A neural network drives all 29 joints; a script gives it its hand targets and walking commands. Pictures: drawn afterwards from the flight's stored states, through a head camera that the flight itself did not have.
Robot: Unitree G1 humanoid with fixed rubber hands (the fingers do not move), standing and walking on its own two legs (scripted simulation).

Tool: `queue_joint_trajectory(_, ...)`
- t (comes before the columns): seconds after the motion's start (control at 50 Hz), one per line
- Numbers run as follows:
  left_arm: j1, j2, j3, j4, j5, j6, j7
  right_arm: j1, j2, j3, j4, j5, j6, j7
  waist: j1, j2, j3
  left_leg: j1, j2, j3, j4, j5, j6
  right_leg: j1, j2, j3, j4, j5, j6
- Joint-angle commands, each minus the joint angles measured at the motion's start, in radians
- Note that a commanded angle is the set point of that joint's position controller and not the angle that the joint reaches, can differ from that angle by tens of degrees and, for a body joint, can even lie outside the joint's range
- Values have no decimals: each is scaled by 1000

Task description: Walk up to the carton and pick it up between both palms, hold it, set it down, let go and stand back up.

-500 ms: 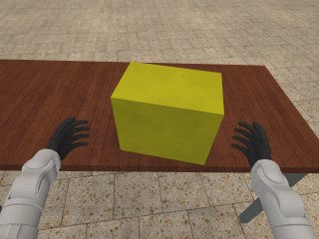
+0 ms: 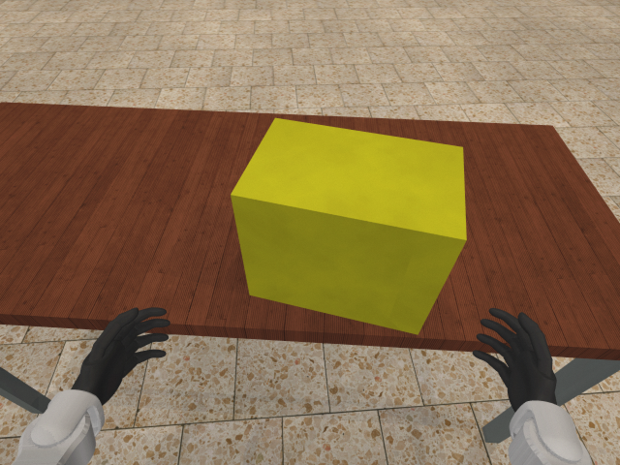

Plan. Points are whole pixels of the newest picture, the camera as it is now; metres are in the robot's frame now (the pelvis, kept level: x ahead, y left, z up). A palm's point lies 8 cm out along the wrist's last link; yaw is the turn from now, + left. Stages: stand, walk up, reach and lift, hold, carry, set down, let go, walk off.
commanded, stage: set down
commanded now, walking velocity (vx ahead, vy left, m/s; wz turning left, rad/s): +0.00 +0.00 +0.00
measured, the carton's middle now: (347, 227) +0.44 -0.03 +0.05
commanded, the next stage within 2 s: let go in 1.04 s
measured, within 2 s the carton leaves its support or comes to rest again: neither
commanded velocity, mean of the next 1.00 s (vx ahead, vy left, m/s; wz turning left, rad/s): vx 0.00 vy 0.00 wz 0.00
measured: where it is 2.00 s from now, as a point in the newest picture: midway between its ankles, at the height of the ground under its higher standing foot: outside the picture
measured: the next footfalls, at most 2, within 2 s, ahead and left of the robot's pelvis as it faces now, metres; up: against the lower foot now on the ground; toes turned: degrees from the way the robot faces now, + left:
none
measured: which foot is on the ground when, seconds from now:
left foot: down 0.00-1.00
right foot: down 0.00-1.00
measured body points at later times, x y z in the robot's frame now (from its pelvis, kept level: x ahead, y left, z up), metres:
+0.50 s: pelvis +0.01 +0.00 +0.00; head +0.05 +0.00 +0.45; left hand +0.22 +0.25 +0.00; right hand +0.20 -0.23 -0.01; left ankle -0.01 +0.13 -0.75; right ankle +0.01 -0.13 -0.75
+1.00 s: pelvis +0.01 +0.00 +0.00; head +0.04 +0.00 +0.45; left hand +0.18 +0.25 -0.06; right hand +0.16 -0.24 -0.07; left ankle -0.01 +0.13 -0.75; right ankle +0.01 -0.13 -0.75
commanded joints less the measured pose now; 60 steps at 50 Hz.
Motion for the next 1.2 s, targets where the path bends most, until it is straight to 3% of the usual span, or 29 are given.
queue_joint_trajectory(0.0, 11, 135, 105, -177, 26, -69, 1, 100, -56, -32, -149, -87, -64, 9, 22, 123, -18, 138, 0, 33, -64, 201, -31, 212, 12, 60, -43, 29, -54)
queue_joint_trajectory(0.1, 50, 115, 101, -153, 59, -96, -1, 123, -75, -16, -115, -101, -101, 24, 33, 116, -17, 157, 3, 35, -61, 254, -42, 214, 22, 50, -44, 47, -58)
queue_joint_trajectory(0.34, 88, 26, 71, -4, 131, -115, 13, 96, -98, -6, 95, -142, -209, 62, 42, 105, -10, 182, 8, 53, -56, 318, -58, 200, 41, 20, -43, 63, -52)
queue_joint_trajectory(0.56, 38, -44, 31, 99, 189, -87, 46, 17, -72, -2, 257, -201, -305, 110, 47, 66, -12, 159, -8, 78, -48, 265, -51, 188, 44, -2, -39, 39, -46)
queue_joint_trajectory(0.9, 41, -134, 11, 215, 285, -41, 110, -39, -64, -18, 527, -271, -419, 176, 43, 69, -30, 159, -15, 98, -51, 214, -42, 160, 59, -33, -12, 29, -43)
queue_joint_trajectory(1.18, 4, -172, 15, 282, 318, 5, 141, -114, -95, -38, 680, -323, -452, 208, 26, 42, -6, 153, -16, 108, -45, 182, -30, 145, 61, -30, 5, 32, -30)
